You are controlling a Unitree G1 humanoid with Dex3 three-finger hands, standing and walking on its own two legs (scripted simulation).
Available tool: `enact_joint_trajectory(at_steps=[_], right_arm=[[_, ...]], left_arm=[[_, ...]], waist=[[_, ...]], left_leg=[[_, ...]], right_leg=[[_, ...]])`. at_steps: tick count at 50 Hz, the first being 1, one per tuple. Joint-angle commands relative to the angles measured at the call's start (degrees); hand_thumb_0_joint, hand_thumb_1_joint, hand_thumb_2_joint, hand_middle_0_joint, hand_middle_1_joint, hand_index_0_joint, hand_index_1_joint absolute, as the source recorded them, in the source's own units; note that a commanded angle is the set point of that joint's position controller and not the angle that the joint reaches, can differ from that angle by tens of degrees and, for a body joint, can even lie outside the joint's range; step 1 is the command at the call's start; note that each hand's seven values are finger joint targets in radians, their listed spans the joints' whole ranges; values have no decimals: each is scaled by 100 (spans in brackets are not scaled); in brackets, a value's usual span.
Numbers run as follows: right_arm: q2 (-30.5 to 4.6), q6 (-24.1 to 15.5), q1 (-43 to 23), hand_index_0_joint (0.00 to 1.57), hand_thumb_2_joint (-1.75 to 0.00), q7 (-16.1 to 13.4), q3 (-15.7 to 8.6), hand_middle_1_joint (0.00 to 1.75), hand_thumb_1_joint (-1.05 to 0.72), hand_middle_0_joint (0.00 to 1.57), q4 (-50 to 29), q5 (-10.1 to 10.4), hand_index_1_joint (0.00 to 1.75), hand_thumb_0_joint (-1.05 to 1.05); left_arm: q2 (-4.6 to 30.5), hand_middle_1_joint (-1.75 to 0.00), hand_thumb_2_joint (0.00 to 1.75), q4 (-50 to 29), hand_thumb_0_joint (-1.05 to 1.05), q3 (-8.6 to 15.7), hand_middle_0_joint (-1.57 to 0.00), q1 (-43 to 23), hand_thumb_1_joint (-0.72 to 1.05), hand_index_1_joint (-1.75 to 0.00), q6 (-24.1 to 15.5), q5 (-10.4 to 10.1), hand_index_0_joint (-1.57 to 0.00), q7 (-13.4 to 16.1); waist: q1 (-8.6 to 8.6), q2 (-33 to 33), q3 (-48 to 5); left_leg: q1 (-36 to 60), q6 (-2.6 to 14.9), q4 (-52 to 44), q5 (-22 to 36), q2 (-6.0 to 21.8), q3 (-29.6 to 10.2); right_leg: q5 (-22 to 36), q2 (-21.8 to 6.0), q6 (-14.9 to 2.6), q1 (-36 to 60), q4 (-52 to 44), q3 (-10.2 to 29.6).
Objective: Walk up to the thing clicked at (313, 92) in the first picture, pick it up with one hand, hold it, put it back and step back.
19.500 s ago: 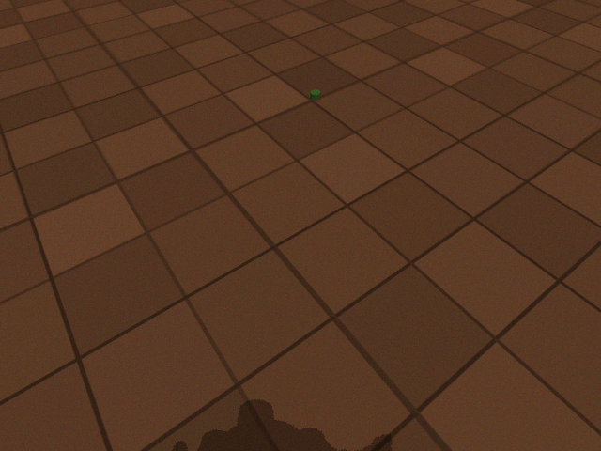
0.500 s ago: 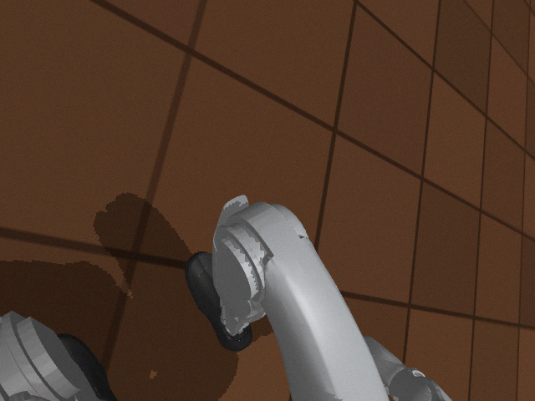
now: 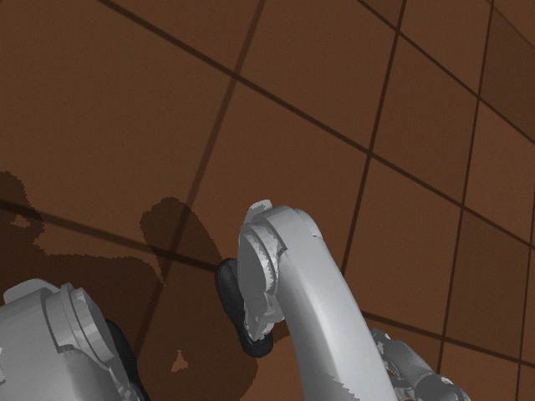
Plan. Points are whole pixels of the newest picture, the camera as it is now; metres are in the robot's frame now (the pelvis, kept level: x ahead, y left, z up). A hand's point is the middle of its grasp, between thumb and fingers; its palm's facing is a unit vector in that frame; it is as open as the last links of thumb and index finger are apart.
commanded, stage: settle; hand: left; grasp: from above
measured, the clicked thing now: out of the picture +0.50 +0.39 -0.23
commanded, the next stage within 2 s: lift in 0.38 s
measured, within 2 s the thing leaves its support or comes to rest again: neither
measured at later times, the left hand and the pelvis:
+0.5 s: hand out of the picture +0.49 +0.38 -0.13, palm faces -0.43 -0.11 -0.90, open 8.3 cm; pelvis -0.01 +0.00 +0.01, yaw +3 degrees
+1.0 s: hand out of the picture +0.43 +0.38 -0.04, palm faces -0.44 -0.14 -0.89, open 8.3 cm; pelvis -0.01 +0.00 +0.06, yaw +7 degrees
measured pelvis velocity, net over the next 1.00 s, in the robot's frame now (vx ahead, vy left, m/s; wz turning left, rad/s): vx -0.01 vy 0.00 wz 0.12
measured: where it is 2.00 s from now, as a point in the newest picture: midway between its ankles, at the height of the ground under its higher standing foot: (192, 357)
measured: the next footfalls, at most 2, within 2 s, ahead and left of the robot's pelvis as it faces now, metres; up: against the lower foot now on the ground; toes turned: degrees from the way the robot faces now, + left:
none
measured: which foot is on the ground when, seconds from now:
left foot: down 0.00-1.00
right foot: down 0.00-1.00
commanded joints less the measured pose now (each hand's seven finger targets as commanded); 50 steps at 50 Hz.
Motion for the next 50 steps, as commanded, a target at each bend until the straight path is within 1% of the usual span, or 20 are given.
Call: enact_joint_trajectory(at_steps=[1, 2, 3, 5, 6, 12, 13, 14, 20, 21, 25, 29, 32, 39, 41, 42, 43, 47, 48, 50], right_arm=[[-1718, 169, 1259, 20, -90, -155, -670, 30, -90, 20, 125, 130, 30, 0], [-1696, 191, 1265, 20, -90, -173, -684, 30, -90, 20, 90, 134, 30, 0], [-1627, 195, 1197, 20, -90, -185, -685, 30, -90, 20, 14, 145, 30, 0], [-1585, 219, 1217, 20, -90, -207, -729, 30, -90, 20, 80, 169, 30, 0], [-1590, 235, 1196, 20, -90, -218, -730, 30, -90, 20, 79, 177, 30, 0], [-1546, 299, 1271, 20, -90, -245, -825, 30, -90, 20, 91, 241, 30, 0], [-1505, 315, 1272, 20, -90, -242, -819, 30, -90, 20, 62, 248, 30, 0], [-1551, 331, 1266, 20, -90, -263, -858, 30, -90, 20, 47, 254, 30, 0], [-1478, 407, 1401, 20, -90, -314, -920, 30, -90, 20, 28, 300, 30, 0], [-1458, 412, 1435, 20, -90, -310, -923, 30, -90, 20, 28, 300, 30, 0], [-1372, 482, 1525, 20, -89, -335, -943, 30, -89, 20, 19, 325, 30, 0], [-1409, 574, 1561, 20, -91, -363, -1031, 30, -91, 20, -23, 393, 30, 0], [-1410, 643, 1548, 20, -91, -387, -1104, 30, -91, 20, -96, 435, 30, 0], [-1262, 768, 1556, 20, -91, -434, -1274, 30, -91, 20, -77, 491, 30, 0], [-1264, 781, 1526, 20, -91, -473, -1368, 30, -90, 20, -9, 525, 30, 0], [-1193, 781, 1511, 20, -90, -473, -1360, 30, -90, 20, -23, 535, 30, 0], [-1186, 787, 1507, 20, -90, -503, -1413, 30, -90, 20, -14, 573, 30, 0], [-1151, 811, 1387, 20, -90, -583, -1588, 30, -90, 20, 17, 691, 30, 0], [-1123, 808, 1349, 20, -90, -603, -1612, 30, -90, 20, 15, 712, 30, 0], [-1045, 794, 1324, 20, -90, -631, -1668, 30, -90, 20, 44, 776, 30, 0]], left_arm=[[1469, -70, 50, -1013, 0, 107, -94, -1538, 68, -62, -90, -23, -102, -37], [1358, -69, 53, -1112, 0, 66, -96, -1598, 68, -63, -104, -58, -103, -61], [1251, -67, 55, -1707, 0, -40, -97, -2035, 67, -62, -208, -94, -102, -58], [1281, -70, 53, -1252, 0, -5, -96, -1770, 69, -63, -183, -17, -103, -51], [1396, -70, 52, -1453, 0, 78, -95, -1857, 67, -62, -198, -22, -102, -35], [1050, -72, 58, -1228, 0, -87, -99, -1974, 73, -65, -60, 44, -106, -61], [1070, -72, 59, -1425, 0, -81, -99, -2096, 72, -66, -54, 38, -105, -77], [1001, -73, 59, -1259, 0, -105, -99, -2032, 72, -67, -15, 40, -106, -104], [920, -74, 59, -1440, 0, -146, -100, -2159, 74, -67, 77, -87, -107, -319], [848, -73, 61, -1407, 0, -179, -102, -2109, 74, -67, 79, -101, -108, -364], [1066, -69, 48, -1682, 0, -30, -83, -1997, 60, -59, 111, -195, -92, -524], [949, -73, 42, -1794, 0, 12, -81, -1852, 56, -63, 189, -330, -91, -739], [1106, -75, 44, -2131, 0, 185, -82, -1717, 57, -64, 176, -378, -92, -866], [843, -78, 52, -2626, 0, 236, -87, -1200, 63, -68, 12, -606, -96, -1190], [797, -77, 51, -2911, 0, 285, -87, -1194, 64, -67, -44, -685, -97, -1213], [601, -77, 50, -2973, 0, 181, -86, -1136, 64, -67, -68, -735, -97, -1239], [557, -78, 48, -3140, 0, 190, -85, -1136, 65, -67, -93, -769, -97, -1238], [366, -74, 46, -3211, 0, 217, -85, -700, 63, -63, -96, -851, -96, -1191], [165, -74, 45, -3232, 0, 125, -84, -667, 63, -62, -90, -890, -95, -1187], [160, -74, 44, -3334, 0, 140, -84, -528, 63, -62, -56, -909, -95, -1192]], waist=[[-195, 2938, -4004], [-220, 2829, -3930], [-208, 2958, -4175], [-120, 2944, -4103], [-71, 2988, -4245], [-86, 3143, -4259], [-60, 3179, -4486], [-80, 3073, -4344], [-65, 2831, -4547], [-121, 2847, -4484], [99, 2881, -5027], [124, 2861, -4883], [308, 2955, -5171], [482, 2542, -5407], [591, 2639, -5446], [543, 2699, -5437], [619, 2750, -5541], [790, 2684, -5295], [736, 2670, -5239], [838, 2507, -5348]], left_leg=[[3199, -150, -1446, 1515, 83, 416], [3102, -134, -1437, 1409, 70, 444], [3143, -139, -1455, 1396, 46, 501], [3109, -140, -1518, 1260, 30, 520], [3145, -134, -1539, 1307, 17, 558], [3454, -164, -1699, 1448, -11, 458], [3505, -156, -1740, 1456, -2, 472], [3398, -147, -1710, 1417, -43, 478], [3267, -93, -1743, 1381, -78, 624], [3286, -98, -1740, 1436, -67, 635], [3403, -81, -1779, 1620, -82, 724], [3495, -98, -1941, 1651, -125, 687], [3759, -110, -2025, 1760, -147, 689], [3685, -10, -2206, 1503, -181, 897], [3821, -16, -2328, 1467, -213, 942], [3909, -26, -2439, 1437, -189, 906], [4067, -33, -2559, 1390, -195, 889], [4330, -57, -3124, 909, -215, 728], [4426, -63, -3220, 847, -213, 662], [4538, -16, -3398, 786, -196, 681]], right_leg=[[1299, 261, -478, 1841, -1177, -317], [1214, 260, -475, 1754, -1223, -296], [1259, 249, -463, 1863, -1267, -286], [1165, 240, -467, 1761, -1231, -262], [1208, 230, -453, 1836, -1255, -254], [1287, 168, -495, 1358, -1152, -244], [1306, 172, -487, 1436, -1134, -231], [1271, 160, -508, 1348, -1185, -225], [1272, 140, -486, 1621, -1334, -122], [1318, 133, -476, 1669, -1331, -112], [1441, 140, -455, 2098, -1378, -18], [1362, 111, -519, 1894, -1473, -23], [1354, 95, -547, 1921, -1510, 20], [1235, 94, -520, 2459, -1895, 225], [1179, 67, -541, 2341, -1982, 250], [1162, 73, -535, 2330, -1974, 250], [1119, 66, -544, 2252, -2018, 252], [822, 23, -563, 2048, -2173, 269], [806, 15, -562, 1965, -2189, 262], [827, 14, -524, 2125, -2322, 330]])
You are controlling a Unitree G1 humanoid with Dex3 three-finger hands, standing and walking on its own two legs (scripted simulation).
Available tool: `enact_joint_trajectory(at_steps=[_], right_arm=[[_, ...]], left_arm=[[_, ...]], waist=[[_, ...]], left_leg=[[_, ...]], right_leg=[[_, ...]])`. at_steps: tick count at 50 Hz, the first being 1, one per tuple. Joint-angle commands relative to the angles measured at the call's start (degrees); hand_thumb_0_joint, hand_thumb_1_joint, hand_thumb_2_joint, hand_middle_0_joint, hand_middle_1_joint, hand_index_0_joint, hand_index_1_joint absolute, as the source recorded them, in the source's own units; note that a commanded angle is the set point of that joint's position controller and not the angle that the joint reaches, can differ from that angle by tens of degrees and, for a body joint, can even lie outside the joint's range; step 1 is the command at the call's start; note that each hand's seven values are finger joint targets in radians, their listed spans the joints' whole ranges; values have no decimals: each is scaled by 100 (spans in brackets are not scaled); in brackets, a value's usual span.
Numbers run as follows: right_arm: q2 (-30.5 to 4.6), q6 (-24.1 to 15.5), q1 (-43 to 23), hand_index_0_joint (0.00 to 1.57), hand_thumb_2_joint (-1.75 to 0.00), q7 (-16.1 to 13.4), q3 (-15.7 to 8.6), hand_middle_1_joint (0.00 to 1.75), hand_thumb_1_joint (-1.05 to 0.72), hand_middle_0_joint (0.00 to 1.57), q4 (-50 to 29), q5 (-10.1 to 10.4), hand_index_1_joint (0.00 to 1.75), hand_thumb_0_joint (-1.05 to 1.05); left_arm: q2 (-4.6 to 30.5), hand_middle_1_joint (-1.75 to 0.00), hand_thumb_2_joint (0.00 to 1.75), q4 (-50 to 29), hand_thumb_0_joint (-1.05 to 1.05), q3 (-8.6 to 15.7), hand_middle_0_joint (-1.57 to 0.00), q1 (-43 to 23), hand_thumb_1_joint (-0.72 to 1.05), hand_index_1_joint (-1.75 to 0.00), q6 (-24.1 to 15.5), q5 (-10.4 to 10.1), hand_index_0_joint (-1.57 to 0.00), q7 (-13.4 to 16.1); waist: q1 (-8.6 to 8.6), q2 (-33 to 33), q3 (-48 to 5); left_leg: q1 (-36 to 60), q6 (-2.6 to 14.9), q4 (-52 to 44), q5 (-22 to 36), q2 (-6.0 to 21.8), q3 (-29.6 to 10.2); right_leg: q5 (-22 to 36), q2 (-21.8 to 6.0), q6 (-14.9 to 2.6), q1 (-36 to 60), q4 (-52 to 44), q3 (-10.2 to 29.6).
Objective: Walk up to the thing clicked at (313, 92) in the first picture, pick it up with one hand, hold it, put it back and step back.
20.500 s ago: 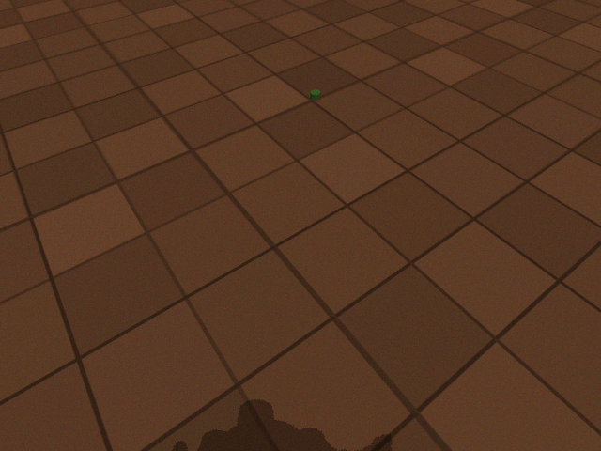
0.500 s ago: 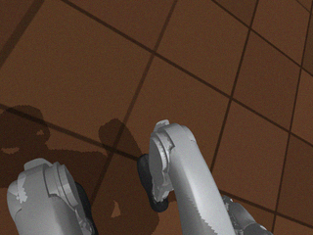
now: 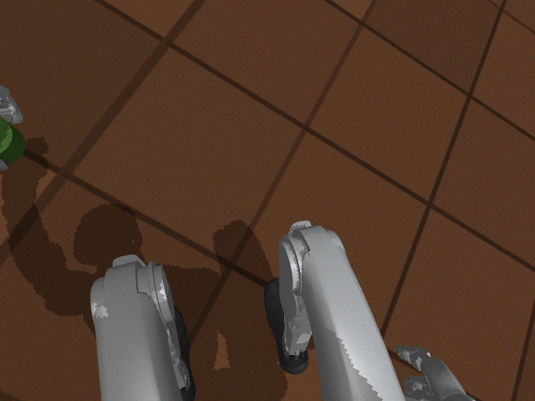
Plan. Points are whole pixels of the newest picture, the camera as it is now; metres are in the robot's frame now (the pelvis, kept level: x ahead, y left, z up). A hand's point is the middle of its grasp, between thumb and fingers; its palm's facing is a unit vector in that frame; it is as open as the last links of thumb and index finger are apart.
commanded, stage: lift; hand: left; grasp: from above
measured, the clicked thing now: out of the picture +0.51 +0.33 -0.14
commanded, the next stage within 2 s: hold in 1.26 s
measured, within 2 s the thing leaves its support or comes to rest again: neither
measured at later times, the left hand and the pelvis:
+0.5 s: hand out of the picture +0.40 +0.30 +0.10, palm faces -0.40 -0.11 -0.91, open 8.2 cm; pelvis +0.01 +0.00 +0.16, yaw +5 degrees
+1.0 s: hand out of the picture +0.36 +0.27 +0.24, palm faces -0.41 -0.10 -0.90, open 8.2 cm; pelvis +0.04 -0.01 +0.31, yaw +6 degrees
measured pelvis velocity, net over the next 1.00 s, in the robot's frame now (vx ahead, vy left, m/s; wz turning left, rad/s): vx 0.04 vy -0.01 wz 0.11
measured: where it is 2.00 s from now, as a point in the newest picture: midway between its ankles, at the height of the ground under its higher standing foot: (235, 358)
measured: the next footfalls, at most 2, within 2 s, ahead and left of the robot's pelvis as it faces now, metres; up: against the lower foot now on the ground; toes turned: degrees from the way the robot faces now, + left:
none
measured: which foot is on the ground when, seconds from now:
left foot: down 0.00-1.00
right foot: down 0.00-1.00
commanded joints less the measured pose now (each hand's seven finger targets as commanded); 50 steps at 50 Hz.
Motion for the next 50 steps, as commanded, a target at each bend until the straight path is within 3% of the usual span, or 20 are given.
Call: enact_joint_trajectory(at_steps=[1, 3, 7, 13, 18, 21, 23, 25, 31, 38, 39, 45, 47, 50], right_arm=[[-1252, -32, 976, 20, -90, -165, -635, 30, -90, 20, -119, 127, 30, 0], [-1159, -64, 956, 20, -90, -177, -668, 30, -90, 20, -117, 193, 30, 0], [-1095, -148, 860, 20, -90, -270, -753, 30, -90, 20, -41, 264, 30, 0], [-933, -245, 726, 20, -90, -378, -843, 30, -90, 20, -66, 380, 30, 0], [-828, -310, 559, 20, -90, -462, -894, 30, -90, 20, 37, 458, 30, 0], [-766, -347, 421, 20, -90, -516, -901, 30, -90, 20, 5, 515, 30, 0], [-683, -391, 358, 20, -90, -558, -874, 30, -90, 20, 39, 548, 30, 0], [-667, -484, 315, 20, -90, -625, -879, 30, -90, 20, 89, 580, 30, 0], [-531, -776, 336, 20, -90, -759, -837, 30, -90, 20, 202, 619, 30, 0], [-480, -1050, 357, 20, -90, -795, -889, 30, -90, 20, 336, 622, 30, 0], [-490, -1070, 331, 20, -90, -782, -909, 30, -90, 20, 365, 620, 30, 0], [-456, -1105, 405, 20, -90, -766, -965, 30, -90, 20, 435, 631, 30, 0], [-427, -1116, 415, 20, -90, -755, -961, 30, -90, 20, 448, 628, 30, 0], [-434, -1107, 406, 20, -90, -755, -1001, 30, -90, 20, 469, 622, 30, 0]], left_arm=[[1469, -74, 44, -1332, 0, 322, -84, -1663, 63, -63, 25, -211, -95, 203], [1365, -76, 48, -1495, 0, 295, -84, -1517, 64, -65, 73, -298, -96, 195], [1008, -75, 43, -1790, 0, 144, -82, -1274, 62, -63, 134, -488, -94, 166], [946, -77, 44, -2367, 0, 252, -80, -646, 60, -64, 271, -627, -92, 283], [421, -74, 38, -2564, 0, 20, -78, -225, 60, -60, 515, -658, -91, 346], [410, -76, 38, -2679, 0, 64, -77, 395, 59, -62, 653, -655, -90, 384], [90, -76, 40, -2705, 0, -150, -79, 452, 61, -63, 722, -711, -92, 384], [16, -77, 39, -2738, 0, -148, -80, 605, 63, -63, 768, -762, -93, 417], [-522, -80, 36, -2562, 0, -495, -80, 1027, 67, -64, 749, -705, -95, 534], [-850, -78, 36, -2161, 0, -674, -81, 1009, 65, -63, 665, -564, -95, 942], [-855, -78, 35, -1986, 0, -639, -80, 1108, 65, -63, 681, -553, -95, 1012], [-999, -82, 40, -1693, 0, -809, -81, 1053, 66, -67, 832, -410, -95, 1303], [-1202, -83, 39, -1648, 0, -935, -81, 1038, 67, -67, 900, -463, -96, 1346], [-1221, -81, 40, -1548, 0, -941, -84, 1123, 68, -67, 1021, -517, -98, 1382]], waist=[[82, 1877, -4204], [168, 1752, -4426], [168, 1477, -4183], [419, 1176, -4592], [452, 1182, -4174], [624, 1002, -4107], [543, 880, -3662], [590, 775, -3498], [571, 457, -2735], [603, 460, -2291], [670, 473, -2173], [705, 210, -2097], [705, 138, -1992], [789, 28, -2005]], left_leg=[[3813, -25, -2156, 241, -68, 16], [3986, 19, -2388, 260, -43, 38], [4300, 5, -2748, 174, -21, -28], [5074, 23, -3254, 634, -30, 148], [5832, -28, -4144, 633, 20, -41], [6207, -41, -4624, 523, 20, 35], [6242, -43, -4975, 227, 10, 45], [6528, -51, -5292, 114, 12, 22], [7088, -70, -6030, 304, -12, 163], [7824, -108, -6871, 304, -94, 295], [7917, -121, -7018, 249, -93, 287], [8563, -135, -7392, 993, -169, 542], [8727, -144, -7589, 1048, -179, 552], [8992, -148, -7796, 1396, -179, 579]], right_leg=[[647, 264, -413, 1770, -1495, -147], [780, 271, -346, 2118, -1622, -97], [751, 248, -332, 2390, -1996, -77], [1029, 252, -266, 3431, -2711, 53], [1040, 255, -241, 3944, -3296, 55], [960, 276, -234, 4600, -3801, 106], [809, 286, -220, 4887, -4148, 148], [737, 295, -213, 5183, -4467, 196], [825, 297, -230, 6015, -5393, 334], [679, 284, -219, 6859, -6463, 543], [644, 281, -212, 6930, -6558, 543], [1020, 308, -214, 7677, -7250, 636], [1055, 305, -211, 7865, -7434, 647], [1415, 311, -191, 8255, -7639, 644]])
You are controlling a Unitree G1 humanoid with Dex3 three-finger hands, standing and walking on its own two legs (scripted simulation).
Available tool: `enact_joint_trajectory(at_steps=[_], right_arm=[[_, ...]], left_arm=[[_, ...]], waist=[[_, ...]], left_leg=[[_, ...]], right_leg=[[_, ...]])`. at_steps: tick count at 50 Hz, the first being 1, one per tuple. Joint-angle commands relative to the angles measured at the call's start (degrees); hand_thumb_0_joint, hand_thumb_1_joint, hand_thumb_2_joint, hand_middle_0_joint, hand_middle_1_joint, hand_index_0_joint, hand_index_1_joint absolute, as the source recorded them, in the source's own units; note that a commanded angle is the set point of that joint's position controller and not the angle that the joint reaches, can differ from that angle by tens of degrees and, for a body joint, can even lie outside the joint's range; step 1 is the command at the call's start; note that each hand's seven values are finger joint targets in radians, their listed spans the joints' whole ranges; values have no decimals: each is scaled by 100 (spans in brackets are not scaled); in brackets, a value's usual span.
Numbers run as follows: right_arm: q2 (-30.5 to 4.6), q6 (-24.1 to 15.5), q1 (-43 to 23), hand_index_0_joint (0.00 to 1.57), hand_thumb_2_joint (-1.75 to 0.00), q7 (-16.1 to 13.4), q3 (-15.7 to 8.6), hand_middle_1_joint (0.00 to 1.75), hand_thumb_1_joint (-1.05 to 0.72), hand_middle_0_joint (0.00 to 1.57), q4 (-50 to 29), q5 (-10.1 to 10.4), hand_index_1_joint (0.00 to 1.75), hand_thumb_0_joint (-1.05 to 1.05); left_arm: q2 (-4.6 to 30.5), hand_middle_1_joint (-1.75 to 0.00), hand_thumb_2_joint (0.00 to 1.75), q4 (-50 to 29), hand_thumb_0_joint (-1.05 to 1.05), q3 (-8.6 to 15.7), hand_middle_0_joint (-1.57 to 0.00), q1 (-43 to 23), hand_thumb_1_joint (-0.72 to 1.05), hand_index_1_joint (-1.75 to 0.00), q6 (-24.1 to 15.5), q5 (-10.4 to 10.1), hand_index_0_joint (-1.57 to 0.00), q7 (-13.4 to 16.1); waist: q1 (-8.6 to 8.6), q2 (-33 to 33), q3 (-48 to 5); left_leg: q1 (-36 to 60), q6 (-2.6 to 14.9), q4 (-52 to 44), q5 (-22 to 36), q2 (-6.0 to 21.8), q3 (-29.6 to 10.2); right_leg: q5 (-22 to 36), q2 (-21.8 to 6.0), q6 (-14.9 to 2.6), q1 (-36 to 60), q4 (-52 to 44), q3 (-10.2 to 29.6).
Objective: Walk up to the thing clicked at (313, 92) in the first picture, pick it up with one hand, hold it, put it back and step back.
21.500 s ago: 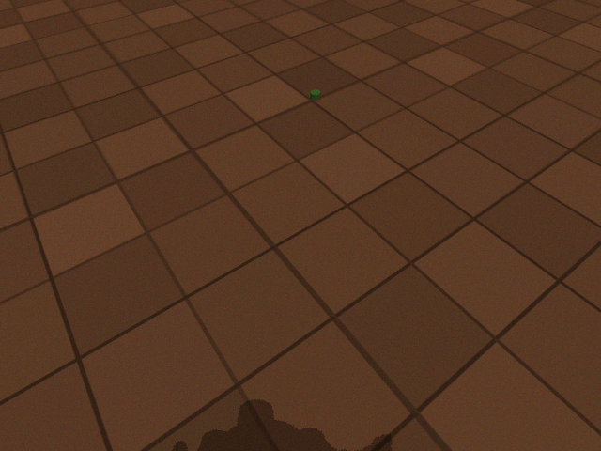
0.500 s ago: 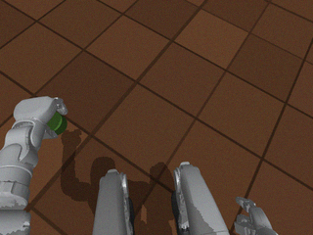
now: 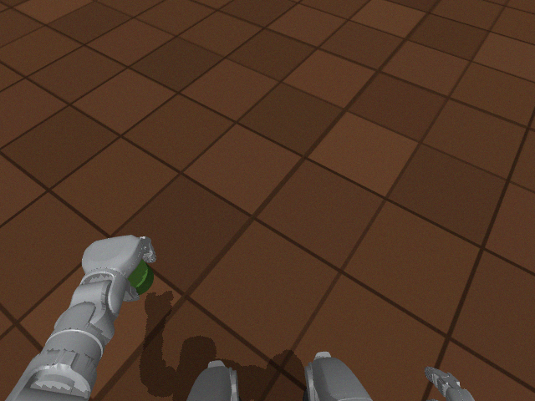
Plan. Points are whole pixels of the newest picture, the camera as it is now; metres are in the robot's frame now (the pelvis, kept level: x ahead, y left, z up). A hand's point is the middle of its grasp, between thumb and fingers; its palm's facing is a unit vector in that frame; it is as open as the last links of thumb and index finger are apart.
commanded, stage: lift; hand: left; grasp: from above
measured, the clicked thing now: (133, 276) +0.37 +0.24 -0.11
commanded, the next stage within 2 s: hold in 0.26 s
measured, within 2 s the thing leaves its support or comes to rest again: neither
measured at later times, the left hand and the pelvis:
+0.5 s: hand (117, 249) +0.37 +0.23 -0.01, palm faces -0.44 -0.06 -0.90, open 8.1 cm; pelvis +0.05 +0.01 +0.05, yaw -1 degrees
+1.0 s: hand (114, 239) +0.37 +0.22 +0.03, palm faces -0.44 -0.04 -0.90, open 8.1 cm; pelvis +0.05 +0.00 +0.07, yaw -1 degrees
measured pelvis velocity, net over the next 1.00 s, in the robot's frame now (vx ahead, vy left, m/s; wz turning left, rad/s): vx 0.05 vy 0.00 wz -0.02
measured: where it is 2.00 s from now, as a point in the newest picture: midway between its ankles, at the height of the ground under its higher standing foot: outside the picture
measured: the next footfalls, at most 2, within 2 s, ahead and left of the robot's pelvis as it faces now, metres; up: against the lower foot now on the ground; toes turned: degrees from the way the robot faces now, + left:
none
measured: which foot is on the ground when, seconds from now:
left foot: down 0.00-1.00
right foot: down 0.00-1.00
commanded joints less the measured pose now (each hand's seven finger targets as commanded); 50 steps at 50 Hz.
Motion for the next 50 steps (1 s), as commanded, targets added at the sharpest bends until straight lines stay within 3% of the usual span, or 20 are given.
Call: enact_joint_trajectory(at_steps=[1, 13, 15, 21, 22, 24, 27, 30, 34, 41, 43, 45, 50], right_arm=[[-800, -168, 131, 20, -90, -73, -304, 30, -90, 20, -477, 27, 30, 0], [-769, -103, 76, 20, -90, -60, -325, 30, -90, 20, -514, 51, 30, 0], [-788, -97, 90, 20, -90, -63, -347, 30, -90, 20, -496, 59, 30, 0], [-796, -35, 146, 20, -90, -40, -382, 30, -90, 20, -446, 62, 30, 0], [-806, -23, 127, 20, -90, -35, -387, 30, -90, 20, -451, 59, 30, 0], [-808, 1, 115, 20, -90, -30, -388, 30, -90, 20, -476, 59, 30, 0], [-777, 39, 55, 20, -90, -16, -362, 30, -90, 20, -509, 90, 30, 0], [-796, 94, 48, 20, -90, -5, -382, 30, -90, 20, -580, 96, 30, 0], [-806, 156, 29, 20, -90, 15, -378, 30, -90, 20, -641, 106, 30, 0], [-778, 258, -101, 20, -90, 19, -366, 30, -90, 20, -797, 112, 30, 0], [-794, 272, -125, 20, -90, 26, -362, 30, -90, 20, -816, 127, 30, 0], [-815, 296, -184, 20, -90, 17, -374, 30, -90, 20, -841, 124, 30, 0], [-776, 331, -354, 20, -90, 10, -322, 30, -90, 20, -920, 148, 30, 0]], left_arm=[[1216, -81, 40, -903, 0, 393, -84, -1721, 68, -66, 141, -63, -98, 287], [870, -77, 34, -1037, 0, 163, -83, -1658, 67, -62, 291, -168, -98, 105], [964, -76, 32, -1071, 0, 228, -83, -1569, 67, -60, 284, -141, -99, 96], [837, -71, 26, -1200, 0, 109, -79, -1605, 62, -55, 284, -52, -94, -4], [903, -71, 25, -1299, 0, 140, -79, -1670, 63, -54, 276, -47, -95, -28], [958, -72, 26, -1390, 0, 166, -80, -1702, 65, -55, 251, -40, -96, -90], [767, -70, 32, -1254, 0, 48, -85, -1450, 67, -56, 263, -62, -99, -176], [918, -71, 34, -1406, 0, 142, -86, -1363, 68, -57, 261, -55, -100, -273], [841, -72, 34, -1510, 0, 64, -86, -1317, 69, -58, 279, -48, -101, -398], [928, -69, 36, -1854, 0, 136, -88, -1335, 69, -56, 231, 15, -101, -509], [825, -68, 36, -1893, 0, 37, -89, -1338, 69, -55, 233, -30, -101, -533], [965, -66, 36, -1854, 0, 162, -91, -1260, 70, -54, 248, -18, -102, -539], [843, -65, 34, -1916, 0, 32, -90, -1237, 69, -53, 274, -32, -102, -606]], waist=[[59, 22, -1782], [135, -39, -1464], [167, 19, -1519], [142, 7, -1577], [204, 27, -1600], [224, 60, -1623], [207, -144, -1373], [289, -160, -1418], [262, -110, -1402], [337, -114, -1355], [302, -89, -1298], [362, -120, -1217], [410, -197, -1046]], left_leg=[[1668, 25, -1383, 448, -275, -60], [2620, -6, -2261, 981, -250, -62], [2849, -33, -2364, 1219, -228, -69], [3308, -51, -2509, 2041, -220, -18], [3357, -50, -2532, 2141, -230, -9], [3469, -57, -2627, 2203, -227, -7], [3453, -18, -2697, 2311, -260, 39], [3485, 0, -2734, 2515, -299, 108], [3658, 2, -2825, 2779, -280, 115], [3842, 28, -2978, 2823, -303, 165], [3917, 24, -3072, 2758, -290, 170], [3948, 22, -3138, 2723, -279, 165], [3972, 48, -3318, 2319, -310, 192]], right_leg=[[393, 217, -122, 1338, -1521, 206], [899, 239, -141, 2063, -2166, 148], [1069, 257, -156, 2171, -2197, 118], [1722, 273, -170, 2464, -2331, 102], [1801, 267, -163, 2575, -2371, 104], [1835, 276, -160, 2681, -2444, 91], [2020, 261, -143, 2817, -2564, 132], [2294, 243, -120, 3093, -2659, 168], [2466, 259, -132, 3151, -2668, 145], [2612, 227, -113, 3390, -2836, 179], [2492, 232, -130, 3373, -2872, 168], [2418, 239, -125, 3405, -2953, 161], [2116, 196, -112, 3460, -3135, 199]])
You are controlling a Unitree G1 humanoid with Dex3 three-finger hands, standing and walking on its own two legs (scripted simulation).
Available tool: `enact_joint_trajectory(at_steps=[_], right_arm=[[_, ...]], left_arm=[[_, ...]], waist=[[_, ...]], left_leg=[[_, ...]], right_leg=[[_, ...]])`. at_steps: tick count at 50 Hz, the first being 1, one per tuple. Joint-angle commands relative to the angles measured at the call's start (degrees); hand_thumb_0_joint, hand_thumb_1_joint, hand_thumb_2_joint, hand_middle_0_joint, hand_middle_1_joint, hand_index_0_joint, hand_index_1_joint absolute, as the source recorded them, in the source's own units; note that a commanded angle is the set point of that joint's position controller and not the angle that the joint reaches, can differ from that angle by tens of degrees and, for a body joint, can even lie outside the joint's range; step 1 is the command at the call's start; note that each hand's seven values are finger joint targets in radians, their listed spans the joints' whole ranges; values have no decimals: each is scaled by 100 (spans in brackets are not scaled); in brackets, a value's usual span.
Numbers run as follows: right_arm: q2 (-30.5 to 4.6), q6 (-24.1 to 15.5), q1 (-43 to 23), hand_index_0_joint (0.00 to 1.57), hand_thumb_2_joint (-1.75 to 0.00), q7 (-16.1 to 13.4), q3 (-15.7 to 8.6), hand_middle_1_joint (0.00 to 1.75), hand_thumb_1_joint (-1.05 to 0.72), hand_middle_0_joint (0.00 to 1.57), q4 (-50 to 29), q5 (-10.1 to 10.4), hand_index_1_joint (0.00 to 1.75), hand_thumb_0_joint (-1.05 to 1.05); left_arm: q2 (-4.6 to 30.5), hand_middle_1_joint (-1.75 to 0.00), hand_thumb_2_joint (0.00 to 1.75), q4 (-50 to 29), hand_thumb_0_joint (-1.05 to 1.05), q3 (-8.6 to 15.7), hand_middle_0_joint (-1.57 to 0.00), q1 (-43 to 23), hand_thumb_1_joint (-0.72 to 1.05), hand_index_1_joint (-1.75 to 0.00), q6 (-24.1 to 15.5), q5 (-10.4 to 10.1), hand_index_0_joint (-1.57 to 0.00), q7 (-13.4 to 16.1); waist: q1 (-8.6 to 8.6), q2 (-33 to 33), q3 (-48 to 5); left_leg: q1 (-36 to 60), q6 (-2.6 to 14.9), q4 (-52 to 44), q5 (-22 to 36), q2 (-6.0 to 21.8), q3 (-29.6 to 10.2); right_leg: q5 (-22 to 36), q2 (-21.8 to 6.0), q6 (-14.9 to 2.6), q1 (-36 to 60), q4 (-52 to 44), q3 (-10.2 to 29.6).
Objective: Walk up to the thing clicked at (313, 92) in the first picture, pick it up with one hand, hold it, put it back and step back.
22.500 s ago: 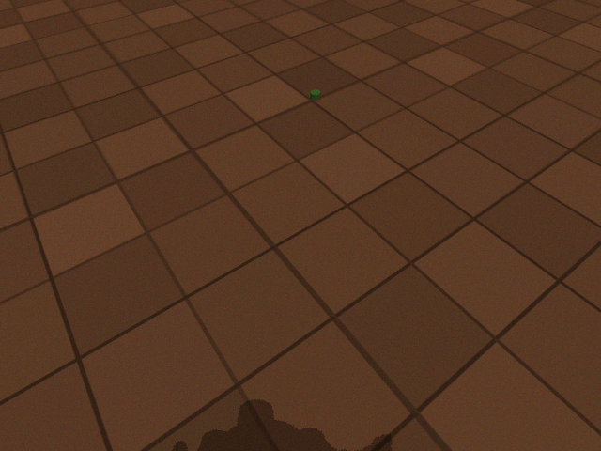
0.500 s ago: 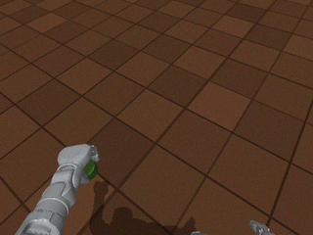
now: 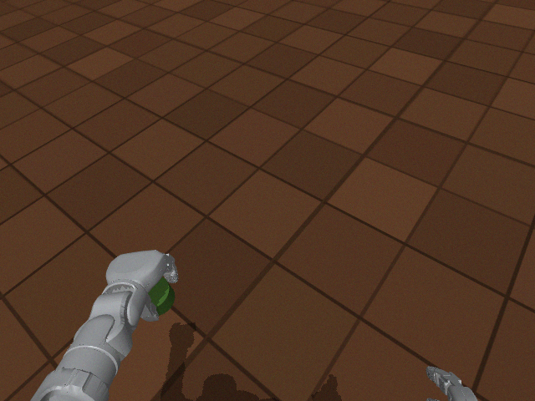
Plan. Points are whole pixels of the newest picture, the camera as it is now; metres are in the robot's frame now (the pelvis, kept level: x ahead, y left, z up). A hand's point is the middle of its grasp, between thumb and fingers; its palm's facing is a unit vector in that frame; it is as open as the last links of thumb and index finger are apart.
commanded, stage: hold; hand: left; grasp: from above
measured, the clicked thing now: (154, 295) +0.33 +0.23 -0.09
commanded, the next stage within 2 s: crouch in 1.26 s
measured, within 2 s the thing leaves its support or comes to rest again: neither
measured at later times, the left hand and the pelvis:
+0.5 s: hand (147, 306) +0.28 +0.21 -0.02, palm faces -0.42 -0.05 -0.90, open 8.1 cm; pelvis -0.02 -0.01 +0.01, yaw +0 degrees
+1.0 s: hand (143, 299) +0.29 +0.22 -0.02, palm faces -0.44 -0.05 -0.90, open 8.1 cm; pelvis -0.01 +0.00 +0.01, yaw +0 degrees
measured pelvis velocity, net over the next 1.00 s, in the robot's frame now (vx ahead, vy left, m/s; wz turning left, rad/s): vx -0.01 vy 0.00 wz -0.01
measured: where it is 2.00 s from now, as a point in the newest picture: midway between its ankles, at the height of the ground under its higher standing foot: outside the picture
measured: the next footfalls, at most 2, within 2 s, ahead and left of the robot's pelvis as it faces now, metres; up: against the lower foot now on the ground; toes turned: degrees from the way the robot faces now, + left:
none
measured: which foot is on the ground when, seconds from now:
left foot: down 0.00-1.00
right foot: down 0.00-1.00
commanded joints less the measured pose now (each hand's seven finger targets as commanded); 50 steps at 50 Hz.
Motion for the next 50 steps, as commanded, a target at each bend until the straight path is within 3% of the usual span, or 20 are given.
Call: enact_joint_trajectory(at_steps=[1, 6, 10, 11, 16, 19, 28, 34, 39, 42, 44, 48, 50], right_arm=[[-780, -178, -289, 20, -90, -79, -217, 30, -90, 20, -715, 39, 30, 0], [-733, -174, -466, 20, -90, -104, -154, 30, -90, 20, -770, 47, 30, 0], [-740, -183, -568, 20, -90, -134, -135, 30, -91, 20, -802, 55, 30, 0], [-726, -187, -558, 20, -90, -131, -124, 30, -90, 20, -809, 56, 30, 0], [-721, -210, -688, 20, -90, -161, -98, 30, -90, 20, -797, 54, 30, 0], [-683, -233, -758, 20, -90, -169, -72, 30, -91, 20, -783, 50, 30, 0], [-675, -237, -870, 20, -90, -186, -53, 30, -91, 20, -804, 80, 30, 0], [-661, -237, -890, 20, -90, -209, -30, 30, -91, 20, -826, 95, 30, 0], [-657, -233, -852, 20, -90, -213, -34, 30, -91, 20, -801, 81, 30, 0], [-662, -231, -838, 20, -90, -213, -50, 30, -91, 20, -796, 87, 30, 0], [-668, -223, -817, 20, -90, -207, -57, 30, -91, 20, -779, 94, 30, 0], [-665, -191, -846, 20, -90, -200, -69, 30, -91, 20, -819, 105, 30, 0], [-670, -178, -789, 20, -90, -197, -75, 30, -91, 20, -765, 99, 30, 0]], left_arm=[[1150, -67, 34, -1066, 0, 486, -89, -1731, 69, -54, -3, -30, -102, 125], [1123, -67, 33, -1117, 0, 444, -88, -1716, 69, -54, 2, -53, -101, 59], [1235, -68, 31, -1283, 0, 506, -88, -1772, 70, -54, -34, -94, -102, 9], [1120, -68, 31, -1303, 0, 419, -88, -1758, 69, -54, -45, -71, -101, -7], [1268, -68, 31, -1330, 0, 576, -89, -1705, 71, -54, -73, -121, -103, 45], [1215, -70, 28, -1450, 0, 505, -86, -1834, 69, -55, -73, -70, -101, 76], [1200, -69, 31, -1524, 0, 477, -89, -1697, 71, -55, -33, -180, -103, -98], [1394, -70, 31, -1553, 0, 651, -88, -1644, 70, -56, -69, -147, -102, -182], [1206, -71, 34, -1642, 0, 471, -89, -1808, 70, -57, -94, -126, -102, -215], [1273, -70, 33, -1729, 0, 561, -88, -1771, 69, -57, -102, -170, -101, -226], [1176, -71, 32, -1536, 0, 522, -87, -1518, 69, -56, -63, -130, -101, -223], [1157, -71, 35, -1630, 0, 414, -89, -1642, 69, -57, -64, -135, -102, -210], [1332, -70, 33, -1460, 0, 614, -88, -1663, 69, -56, -76, -86, -102, -172]], waist=[[19, -201, -1420], [34, -278, -1155], [84, -230, -1189], [20, -266, -1205], [112, -193, -1120], [92, -254, -1123], [107, -314, -1034], [186, -260, -1019], [97, -286, -1102], [128, -121, -1182], [126, -318, -1137], [125, -299, -1126], [156, -253, -1089]], left_leg=[[909, 60, -531, 1616, -191, -102], [888, 74, -705, 1146, -193, -115], [1007, 61, -803, 1105, -185, -102], [1047, 76, -805, 1064, -185, -104], [1074, 52, -929, 889, -191, -100], [1076, 66, -932, 839, -217, -91], [1213, 81, -1079, 812, -202, -50], [1236, 88, -1124, 909, -220, -33], [1407, 83, -1111, 1171, -204, -42], [1501, 62, -1132, 1315, -198, -26], [1489, 74, -1125, 1425, -195, -36], [1520, 75, -1144, 1502, -193, -45], [1476, 71, -1161, 1504, -185, -55]], right_leg=[[1451, 264, -134, 593, -563, -39], [987, 250, -125, 513, -768, -17], [893, 250, -131, 597, -825, -21], [886, 241, -125, 573, -832, -3], [666, 240, -133, 631, -934, -7], [627, 212, -110, 634, -997, 26], [587, 206, -102, 740, -1141, 16], [680, 198, -106, 862, -1186, 5], [941, 219, -105, 859, -1166, -13], [1072, 227, -125, 906, -1154, -7], [1189, 231, -117, 945, -1146, -32], [1266, 226, -124, 976, -1170, -43], [1261, 226, -134, 1002, -1159, -57]])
